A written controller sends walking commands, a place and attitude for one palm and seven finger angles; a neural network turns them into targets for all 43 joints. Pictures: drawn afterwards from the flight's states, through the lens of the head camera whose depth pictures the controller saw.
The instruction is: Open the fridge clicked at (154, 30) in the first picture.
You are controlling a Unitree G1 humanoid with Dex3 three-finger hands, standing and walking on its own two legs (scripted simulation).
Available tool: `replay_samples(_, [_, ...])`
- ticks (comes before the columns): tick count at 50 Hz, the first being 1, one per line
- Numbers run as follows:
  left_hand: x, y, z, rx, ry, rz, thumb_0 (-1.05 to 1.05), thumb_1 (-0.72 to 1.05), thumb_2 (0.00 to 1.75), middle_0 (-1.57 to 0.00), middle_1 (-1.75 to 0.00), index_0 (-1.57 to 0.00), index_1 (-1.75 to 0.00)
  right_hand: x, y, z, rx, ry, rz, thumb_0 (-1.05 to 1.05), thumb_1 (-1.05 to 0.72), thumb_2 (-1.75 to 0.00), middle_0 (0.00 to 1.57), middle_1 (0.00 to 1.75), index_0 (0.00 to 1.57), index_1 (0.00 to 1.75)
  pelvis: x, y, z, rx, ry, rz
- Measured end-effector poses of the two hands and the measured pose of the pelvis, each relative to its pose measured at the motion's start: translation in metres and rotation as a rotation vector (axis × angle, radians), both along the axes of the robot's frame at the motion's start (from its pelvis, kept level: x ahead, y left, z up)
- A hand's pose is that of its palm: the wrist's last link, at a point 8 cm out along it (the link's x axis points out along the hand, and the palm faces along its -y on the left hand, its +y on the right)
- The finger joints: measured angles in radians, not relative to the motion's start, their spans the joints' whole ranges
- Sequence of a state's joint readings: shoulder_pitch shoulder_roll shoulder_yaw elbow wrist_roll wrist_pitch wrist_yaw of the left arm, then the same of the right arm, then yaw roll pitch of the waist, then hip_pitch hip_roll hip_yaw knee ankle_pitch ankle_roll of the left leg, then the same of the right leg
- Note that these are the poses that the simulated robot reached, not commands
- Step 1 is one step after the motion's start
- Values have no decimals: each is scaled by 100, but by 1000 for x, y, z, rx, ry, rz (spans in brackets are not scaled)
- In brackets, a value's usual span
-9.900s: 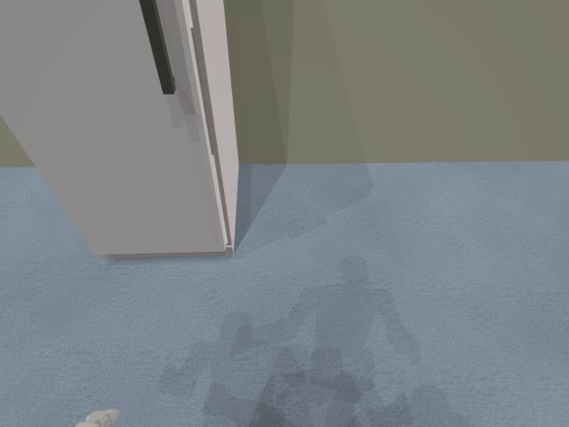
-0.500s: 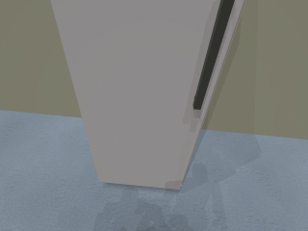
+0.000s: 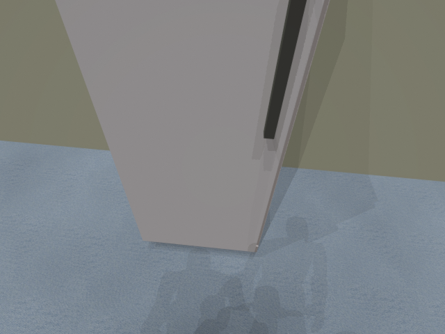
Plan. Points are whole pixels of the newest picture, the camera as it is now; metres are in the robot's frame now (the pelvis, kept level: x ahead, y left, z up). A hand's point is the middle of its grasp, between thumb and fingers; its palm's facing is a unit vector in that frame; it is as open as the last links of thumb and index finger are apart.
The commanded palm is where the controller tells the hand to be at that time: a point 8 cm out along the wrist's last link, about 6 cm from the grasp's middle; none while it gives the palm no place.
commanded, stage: come to a stop and stand still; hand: right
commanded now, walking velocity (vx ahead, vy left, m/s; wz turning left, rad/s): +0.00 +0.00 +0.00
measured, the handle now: (285, 50) +0.58 -0.07 +0.25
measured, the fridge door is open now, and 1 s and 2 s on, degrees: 0 0 0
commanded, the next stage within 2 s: look again from close up in 1.74 s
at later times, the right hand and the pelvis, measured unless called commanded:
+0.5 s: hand out of the picture -0.02 -0.13 -0.17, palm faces +0.07 +0.99 -0.14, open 7.4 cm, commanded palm none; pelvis +0.01 +0.02 +0.00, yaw -2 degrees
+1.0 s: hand out of the picture +0.07 -0.13 -0.16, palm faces +0.03 +0.98 -0.21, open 7.3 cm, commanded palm none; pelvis +0.07 +0.05 +0.01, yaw -2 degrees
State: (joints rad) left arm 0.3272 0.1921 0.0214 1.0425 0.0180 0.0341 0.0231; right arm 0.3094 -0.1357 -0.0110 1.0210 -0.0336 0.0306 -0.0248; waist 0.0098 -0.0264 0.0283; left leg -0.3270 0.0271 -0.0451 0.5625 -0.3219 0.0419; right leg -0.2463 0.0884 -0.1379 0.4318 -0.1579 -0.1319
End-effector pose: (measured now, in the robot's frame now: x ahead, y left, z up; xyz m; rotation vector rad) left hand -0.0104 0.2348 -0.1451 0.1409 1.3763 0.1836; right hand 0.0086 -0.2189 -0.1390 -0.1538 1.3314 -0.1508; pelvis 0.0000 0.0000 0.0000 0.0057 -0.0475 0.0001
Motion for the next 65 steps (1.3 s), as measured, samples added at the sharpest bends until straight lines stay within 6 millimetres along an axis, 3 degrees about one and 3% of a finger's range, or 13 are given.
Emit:
replay_samples(9, [34,-7,-3,-38,-73,-34,1,91,90,-20,-30,-20,-29,-32,7,2,-3,59,-46,1,-91,-90,20,30,20,30,-1,3,1,-1,-8,-4])
replay_samples(14, [52,1,1,-24,-103,-58,1,92,90,-20,-30,-20,-29,-50,18,2,13,95,-72,1,-91,-90,20,30,20,30,2,8,2,-3,2,-21])
replay_samples(19, [58,9,5,-6,-115,-69,1,92,90,-20,-30,-20,-29,-53,29,-2,41,109,-74,1,-91,-90,20,30,20,30,5,13,2,-1,7,-33])
replay_samples(31, [48,17,7,-8,-43,-61,1,91,90,-20,-30,-19,-29,-8,38,-3,44,41,-44,1,-91,-90,20,30,20,30,22,23,4,-10,27,-42])
replay_samples(39, [52,20,5,-29,-3,-51,1,91,90,-20,-30,-19,-29,19,35,4,8,36,-28,1,-92,-90,20,30,20,30,40,32,6,-12,46,-44])
replay_samples(55, [97,36,5,-35,-14,-63,1,91,90,-20,-30,-19,-29,71,46,9,-20,16,-11,1,-93,-90,20,30,20,30,78,52,9,-16,51,-38])
replay_samples(65, [122,52,6,-18,-29,-77,1,91,90,-20,-30,-19,-29,93,53,10,-26,-7,-8,1,-92,-90,20,30,20,30,92,61,9,-17,49,-38])
